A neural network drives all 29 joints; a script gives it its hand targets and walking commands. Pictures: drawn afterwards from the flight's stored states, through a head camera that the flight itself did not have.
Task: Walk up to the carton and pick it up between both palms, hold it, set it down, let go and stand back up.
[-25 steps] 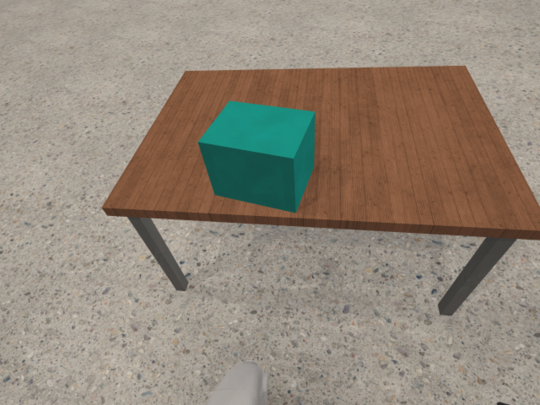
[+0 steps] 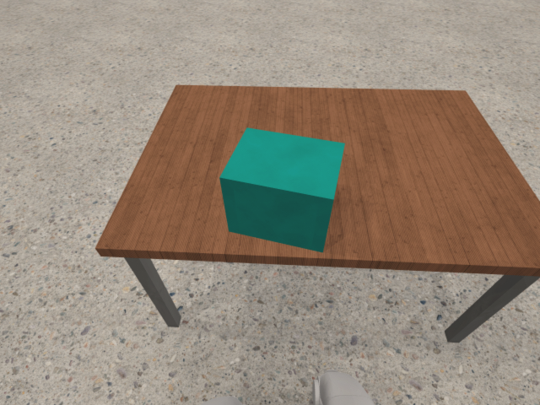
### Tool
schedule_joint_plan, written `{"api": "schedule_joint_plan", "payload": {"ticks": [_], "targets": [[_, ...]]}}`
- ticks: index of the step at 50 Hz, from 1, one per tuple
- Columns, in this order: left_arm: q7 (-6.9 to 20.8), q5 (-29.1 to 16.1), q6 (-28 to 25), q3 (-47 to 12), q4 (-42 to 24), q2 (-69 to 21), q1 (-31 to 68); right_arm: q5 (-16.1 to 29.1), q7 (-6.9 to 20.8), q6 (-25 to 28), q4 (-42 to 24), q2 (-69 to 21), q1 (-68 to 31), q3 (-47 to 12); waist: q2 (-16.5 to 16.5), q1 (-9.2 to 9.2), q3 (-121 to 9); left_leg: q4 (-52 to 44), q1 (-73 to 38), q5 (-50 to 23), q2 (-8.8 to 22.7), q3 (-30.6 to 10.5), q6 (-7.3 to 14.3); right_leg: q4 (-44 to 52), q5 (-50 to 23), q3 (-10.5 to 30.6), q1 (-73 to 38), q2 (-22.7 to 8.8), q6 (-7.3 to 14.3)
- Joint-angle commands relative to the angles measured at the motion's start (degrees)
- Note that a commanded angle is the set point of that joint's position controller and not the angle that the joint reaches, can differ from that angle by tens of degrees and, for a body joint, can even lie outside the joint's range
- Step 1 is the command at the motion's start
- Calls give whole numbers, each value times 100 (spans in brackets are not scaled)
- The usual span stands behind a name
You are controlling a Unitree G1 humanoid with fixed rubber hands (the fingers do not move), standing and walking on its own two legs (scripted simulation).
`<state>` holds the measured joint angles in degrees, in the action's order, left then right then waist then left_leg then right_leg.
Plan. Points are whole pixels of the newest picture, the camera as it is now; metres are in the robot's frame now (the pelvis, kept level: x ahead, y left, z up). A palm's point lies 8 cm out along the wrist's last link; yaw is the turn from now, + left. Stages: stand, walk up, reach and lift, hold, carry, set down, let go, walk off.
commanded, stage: walk up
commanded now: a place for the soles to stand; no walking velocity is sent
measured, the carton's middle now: (284, 189) +0.59 -0.02 -0.08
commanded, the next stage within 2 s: none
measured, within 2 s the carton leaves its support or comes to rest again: neither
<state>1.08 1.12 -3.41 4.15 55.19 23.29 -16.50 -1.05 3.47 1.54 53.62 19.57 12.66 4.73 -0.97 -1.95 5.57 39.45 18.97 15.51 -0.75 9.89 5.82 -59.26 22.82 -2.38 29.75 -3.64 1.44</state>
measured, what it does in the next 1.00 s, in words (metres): walks ahead: right foot, then left foot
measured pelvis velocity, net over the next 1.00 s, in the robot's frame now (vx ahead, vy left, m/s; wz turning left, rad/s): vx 0.11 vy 0.01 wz -0.08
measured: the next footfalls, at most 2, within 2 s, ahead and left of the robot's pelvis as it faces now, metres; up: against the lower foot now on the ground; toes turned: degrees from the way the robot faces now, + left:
right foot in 0.18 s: +0.12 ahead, -0.12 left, +0.00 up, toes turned -7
left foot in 0.48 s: +0.25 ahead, +0.17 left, +0.00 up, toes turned +0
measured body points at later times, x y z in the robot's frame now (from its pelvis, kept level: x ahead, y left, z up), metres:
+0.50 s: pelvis +0.11 +0.04 -0.01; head +0.15 +0.03 +0.43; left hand +0.16 +0.36 -0.12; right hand +0.22 -0.28 -0.13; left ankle +0.21 +0.17 -0.72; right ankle +0.08 -0.12 -0.71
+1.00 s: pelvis +0.11 +0.01 -0.03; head +0.16 +0.01 +0.42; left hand +0.23 +0.32 -0.15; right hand +0.19 -0.33 -0.15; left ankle +0.21 +0.16 -0.71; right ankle +0.15 -0.11 -0.71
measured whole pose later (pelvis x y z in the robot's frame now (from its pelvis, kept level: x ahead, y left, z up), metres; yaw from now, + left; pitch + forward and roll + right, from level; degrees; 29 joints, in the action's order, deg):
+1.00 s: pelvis +0.11 +0.01 -0.03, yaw -4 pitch -5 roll +1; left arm 0.9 1.4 2.0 3.3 56.7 21.8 -5.4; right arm 0.6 -2.4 1.5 58.2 23.3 4.9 3.9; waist -1.1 -0.3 11.0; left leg 52.5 27.2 20.0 2.0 -0.6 0.3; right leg -56.4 26.3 0.2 25.2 -2.2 0.1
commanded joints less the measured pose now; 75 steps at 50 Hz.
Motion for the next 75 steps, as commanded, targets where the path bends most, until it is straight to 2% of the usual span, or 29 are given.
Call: {"api": "schedule_joint_plan", "payload": {"ticks": [1, 4, 7, 9, 10, 13, 19, 21, 23, 24, 26, 29, 37, 39, 41, 42, 45, 48, 53, 55, 57, 58, 61, 67, 69, 70, 71, 73, 75], "targets": [[5, 64, 24, 517, -229, 1450, -572, -52, -117, 161, -606, 1939, -149, 521, 856, 65, 51, -3049, 492, 3356, 2185, -2723, 523, 743, 197, 159, -236, -150, 14], [-16, 45, -41, 471, -256, 1238, -522, -51, -147, 143, -660, 1879, -219, 443, 706, 102, 196, -2793, 430, 2755, 2122, -2412, 466, 1330, 31, 63, -452, -97, 145], [-108, 76, -204, 509, -52, 1187, -1226, -37, -109, 39, -786, 1559, -519, 302, -103, 605, -228, -1336, 1196, 2493, 1586, -1461, 160, 2902, -366, 82, -2321, 102, 426], [-207, 63, -322, 617, -205, 1786, -1175, 35, -75, 5, -871, 1023, -360, 94, -1834, 623, -15, 1846, 3251, 1708, 163, -309, -660, 4690, 2570, 4002, -3176, -1606, 1186], [-283, 25, -296, 577, -392, 1860, -704, -59, -95, -21, -827, 1500, -425, 200, -994, 538, 174, 2327, 3166, 1633, 408, -1023, -700, 4844, 2714, 4521, -2736, -2170, 1656], [-352, -109, -361, 511, -440, 1743, -611, 72, -129, 94, -690, 1811, -498, 265, -316, 473, -94, 2225, 2622, 1351, 696, -1346, -679, 3873, -1186, 3170, -2908, -1968, 1699], [-319, -23, -279, 282, -639, 1563, 113, 199, -207, 127, -463, 1350, -144, 140, -1137, 193, -154, 791, 543, 653, 578, -972, -482, 3041, -3955, 1091, -1320, -1219, 1088], [-284, -79, -136, 196, -738, 1476, 699, 176, -293, 222, -172, 1336, 441, 175, -1171, -154, -516, -251, -753, -422, 219, -512, -505, 2044, -3738, 467, -831, -730, 756], [-268, -136, -30, 33, -806, 935, 563, 73, -466, 316, 139, 1900, 1093, 357, 318, -449, -920, -780, -1718, -1792, 606, -1182, -384, 39, -2203, 41, -287, -198, 276], [-289, -213, 14, -8, -864, 735, 311, 33, -547, 354, 40, 2442, 1113, 424, 1206, -391, -1146, -1145, -1819, -2513, 1955, -3412, 166, -645, -614, 224, 270, 369, -25], [-352, -194, 248, 116, -512, 1407, 218, 213, -588, 340, -193, 2420, -60, 317, 668, -25, -1089, -1634, -748, -960, 2811, -4836, 1222, -735, 1302, 885, -186, 120, 39], [-270, -132, 311, 138, -168, 1295, 11, 138, -588, 338, -323, 2053, -521, 254, 840, 158, -841, -1298, -688, -716, 2019, -3211, 625, -426, 853, 846, -42, -116, 143], [-178, -81, 350, 302, -25, 1291, 235, 50, -657, 219, -184, 2024, -926, 198, 1778, 334, -1001, -507, 5, -1995, 1902, -2511, 688, 1052, 261, 380, -917, -55, 16], [-154, 37, 318, 355, -8, 1418, 296, 110, -655, 158, -224, 1816, -1037, 120, 1257, 430, -1165, 87, 731, -1184, 1501, -2157, 129, 1940, -634, 686, -1669, -67, 203], [-112, 28, 336, 403, -159, 1853, 880, 132, -698, 96, -267, 1500, -1339, 68, -464, 427, -821, 1454, 894, 836, 135, -746, -447, 3324, -185, 2511, -744, -1133, 965], [-86, 46, 357, 407, -327, 1958, 1313, 137, -718, 64, -87, 1573, -1084, 147, -567, 268, -674, 1822, 351, 1512, 123, -728, -471, 3384, 66, 2898, -165, -1461, 1282], [-103, 43, 370, 307, -471, 1585, 1825, 200, -648, 112, 247, 1647, -295, 202, -527, -138, -686, 1203, -214, 869, 150, -859, -274, 2502, -1195, 1654, -50, -915, 909], [-110, 22, 399, 275, -437, 1427, 1677, 138, -650, 109, 203, 1673, -401, 187, -380, 17, -778, 522, -31, 675, 513, -1504, -75, 2027, -764, 1261, -158, -530, 622], [-37, 70, 463, 356, -255, 1249, 1091, -41, -657, 175, 159, 2248, -951, 205, 470, 414, -466, -1249, 1286, 2270, 1674, -3891, 632, 670, 921, 587, -772, 261, 132], [-5, 52, 442, 439, -98, 1279, 710, -33, -669, 164, 63, 2203, -1101, 162, 356, 568, -662, -857, 1489, 1866, 1451, -3487, 432, 1145, 1078, 793, -1079, 144, 275], [17, 89, 405, 523, -155, 1600, 759, 31, -715, 97, 76, 1811, -1200, 99, -1143, 722, -510, 1479, 1940, 2057, -52, -1299, -280, 3731, 2372, 2741, -1011, -909, 854], [14, 136, 372, 575, -277, 1860, 1157, -20, -772, 73, 132, 1776, -1070, 113, -1060, 575, -304, 2358, 1931, 1944, -156, -1310, -368, 4160, 2416, 3764, -623, -1584, 1117], [-79, 76, 305, 508, -436, 1611, 1411, 76, -678, 127, 331, 1832, -552, 148, -219, 276, -142, 2421, 1525, 1703, 82, -1303, -291, 3565, 594, 2983, -680, -1522, 1046], [-121, -41, 273, 323, -351, 1216, 1681, 54, -575, 242, 670, 1417, 259, 54, -653, -84, -710, -237, -574, 744, 248, -1217, -270, 2371, -411, 1656, -317, -965, 687], [-115, -146, 291, 154, -309, 681, 1438, -90, -613, 338, 609, 1781, 51, 69, 518, 53, -859, -1443, -997, 669, 1325, -3701, 189, 850, -208, 515, 234, 23, 22], [-162, -136, 292, 176, -251, 885, 1508, -68, -587, 323, 425, 2142, -390, 67, 726, 105, -739, -1656, -316, 1187, 1862, -4798, 820, 888, 885, 466, 89, 265, -14], [-171, -111, 230, 263, -78, 1121, 1378, -66, -577, 288, 363, 2161, -845, 61, 541, 296, -550, -1484, 531, 1336, 1932, -4731, 1082, 1075, 986, 567, -778, 171, 33], [-157, -78, 105, 274, 161, 1093, 933, -25, -537, 222, 348, 1602, -1120, -129, 221, 550, -622, -551, 902, 135, 1123, -2902, 275, 2457, -222, 927, -1781, -124, 184], [-161, -70, 33, 308, 192, 1246, 1024, 26, -531, 215, 411, 1401, -994, -158, 207, 341, -884, 171, 184, -930, 358, -1628, -325, 2881, -1360, 1755, -1583, -738, 581]]}}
